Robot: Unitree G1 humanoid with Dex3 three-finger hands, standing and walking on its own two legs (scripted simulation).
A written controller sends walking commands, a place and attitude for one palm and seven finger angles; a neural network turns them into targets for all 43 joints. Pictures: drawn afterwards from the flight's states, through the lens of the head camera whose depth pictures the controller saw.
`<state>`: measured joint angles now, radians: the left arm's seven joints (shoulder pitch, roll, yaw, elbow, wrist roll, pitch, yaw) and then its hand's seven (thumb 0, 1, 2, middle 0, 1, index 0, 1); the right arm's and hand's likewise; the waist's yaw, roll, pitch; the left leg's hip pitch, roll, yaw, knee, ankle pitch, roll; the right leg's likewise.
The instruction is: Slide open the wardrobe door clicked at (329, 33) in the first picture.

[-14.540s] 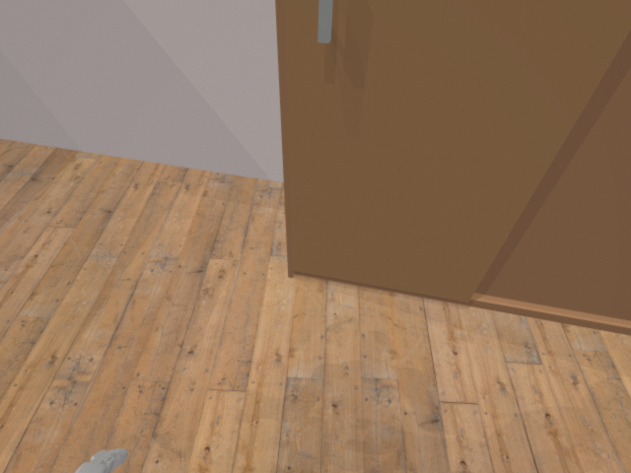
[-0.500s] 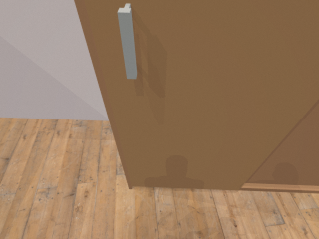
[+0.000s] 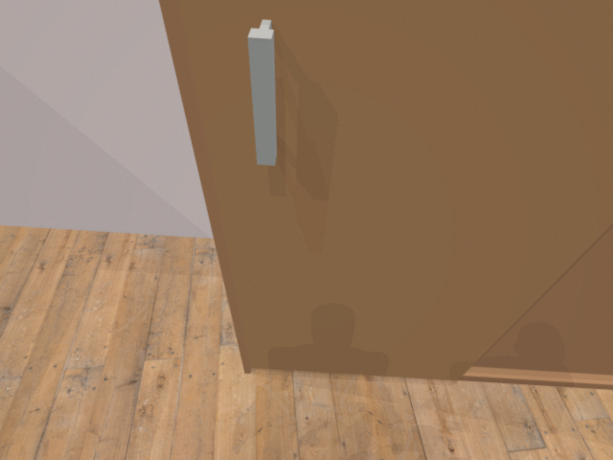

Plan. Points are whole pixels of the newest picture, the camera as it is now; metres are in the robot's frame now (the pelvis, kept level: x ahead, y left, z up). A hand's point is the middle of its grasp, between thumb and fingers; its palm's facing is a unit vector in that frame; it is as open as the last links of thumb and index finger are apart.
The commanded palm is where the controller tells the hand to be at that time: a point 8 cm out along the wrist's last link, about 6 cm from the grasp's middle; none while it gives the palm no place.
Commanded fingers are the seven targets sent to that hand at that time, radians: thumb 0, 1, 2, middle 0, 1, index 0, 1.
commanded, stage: look again from close up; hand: left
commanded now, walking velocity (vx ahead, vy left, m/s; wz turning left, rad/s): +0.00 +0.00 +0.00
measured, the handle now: (266, 96) +0.47 +0.09 +0.24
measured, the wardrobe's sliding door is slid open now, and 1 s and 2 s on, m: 0.00 0.00 0.00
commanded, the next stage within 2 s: raise the hand with hooked fingers in 0.32 s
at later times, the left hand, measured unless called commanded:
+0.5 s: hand out of the picture +0.07 +0.19 -0.14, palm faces +0.17 -0.96 -0.21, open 7.4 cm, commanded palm +0.10 +0.24 -0.05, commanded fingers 0.00 0.78 0.85 -0.21 -0.38 -0.21 -0.38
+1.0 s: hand (120, 445) +0.13 +0.20 +0.06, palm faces +0.22 -0.97 -0.09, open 9.6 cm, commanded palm +0.13 +0.25 +0.06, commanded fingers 0.00 0.20 0.60 -0.25 -0.75 -0.25 -0.75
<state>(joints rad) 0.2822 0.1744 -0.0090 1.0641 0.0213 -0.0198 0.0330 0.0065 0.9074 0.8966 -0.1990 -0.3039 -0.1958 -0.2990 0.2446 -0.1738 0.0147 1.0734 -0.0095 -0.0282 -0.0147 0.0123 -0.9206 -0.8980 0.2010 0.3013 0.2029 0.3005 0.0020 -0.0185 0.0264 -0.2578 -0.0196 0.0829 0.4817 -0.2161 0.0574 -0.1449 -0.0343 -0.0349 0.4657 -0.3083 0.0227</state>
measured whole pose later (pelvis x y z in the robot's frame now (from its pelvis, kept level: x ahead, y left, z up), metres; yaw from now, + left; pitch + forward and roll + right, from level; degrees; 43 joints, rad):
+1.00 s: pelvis -0.02 -0.05 -0.04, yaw +5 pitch +3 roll -3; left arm 0.48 0.27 0.28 -0.09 -0.35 -0.49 -0.31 0.02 0.42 0.69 -0.23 -0.61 -0.23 -0.61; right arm 0.20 -0.29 -0.01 0.61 0.05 -0.29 -0.10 0.02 -0.91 -0.90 0.20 0.30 0.20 0.30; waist 0.07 0.02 -0.05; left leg -0.57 0.04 -0.06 0.87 -0.35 -0.01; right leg -0.40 0.04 -0.15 0.81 -0.46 -0.06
